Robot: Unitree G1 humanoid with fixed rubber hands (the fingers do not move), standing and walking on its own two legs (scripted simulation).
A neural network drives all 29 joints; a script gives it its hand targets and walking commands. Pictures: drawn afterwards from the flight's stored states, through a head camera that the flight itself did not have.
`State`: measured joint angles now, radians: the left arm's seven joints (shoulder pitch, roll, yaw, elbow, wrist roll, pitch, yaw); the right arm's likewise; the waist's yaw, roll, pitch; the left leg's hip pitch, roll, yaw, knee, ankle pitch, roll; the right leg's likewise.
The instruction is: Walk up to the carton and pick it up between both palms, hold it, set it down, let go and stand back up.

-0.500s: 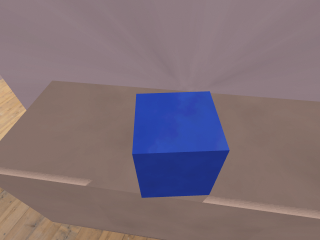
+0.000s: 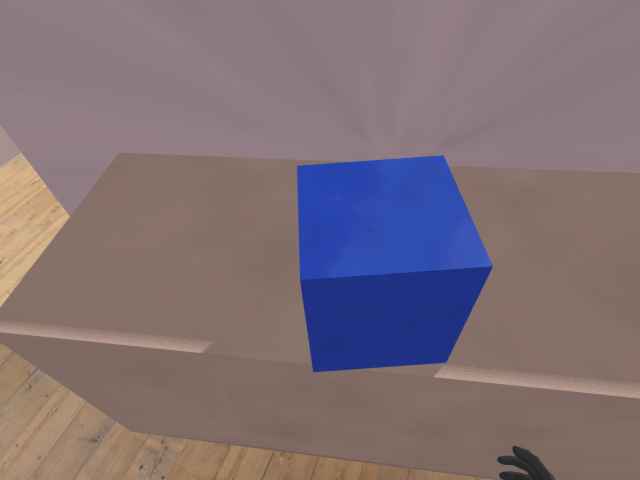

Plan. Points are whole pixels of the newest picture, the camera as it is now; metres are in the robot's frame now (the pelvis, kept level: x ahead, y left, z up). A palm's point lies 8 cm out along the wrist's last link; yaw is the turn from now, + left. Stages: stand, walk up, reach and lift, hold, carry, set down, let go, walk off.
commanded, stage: walk up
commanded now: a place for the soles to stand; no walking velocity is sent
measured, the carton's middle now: (375, 269) +0.42 -0.05 +0.01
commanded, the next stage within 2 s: stand in 1.48 s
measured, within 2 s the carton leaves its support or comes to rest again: neither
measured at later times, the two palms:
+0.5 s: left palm out of the picture +0.10 +0.25 -0.09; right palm out of the picture +0.08 -0.27 -0.10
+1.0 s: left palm (154, 479) +0.15 +0.24 -0.08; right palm out of the picture +0.05 -0.28 -0.10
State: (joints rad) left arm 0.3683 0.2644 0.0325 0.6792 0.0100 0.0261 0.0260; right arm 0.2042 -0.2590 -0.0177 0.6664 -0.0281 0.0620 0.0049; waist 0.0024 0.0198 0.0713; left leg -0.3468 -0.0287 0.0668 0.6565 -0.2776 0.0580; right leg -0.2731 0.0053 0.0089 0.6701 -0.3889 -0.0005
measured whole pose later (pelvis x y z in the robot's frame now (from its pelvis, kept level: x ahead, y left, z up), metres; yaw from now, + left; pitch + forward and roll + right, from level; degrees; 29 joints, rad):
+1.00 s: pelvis +0.00 +0.01 +0.00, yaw -12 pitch -1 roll +1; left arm 0.35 0.27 0.03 0.57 0.01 0.01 0.00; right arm 0.22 -0.31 -0.01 0.71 -0.02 0.05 0.01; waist -0.02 0.02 0.04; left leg -0.31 0.07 0.24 0.64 -0.31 0.04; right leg -0.32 0.10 0.20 0.68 -0.33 -0.01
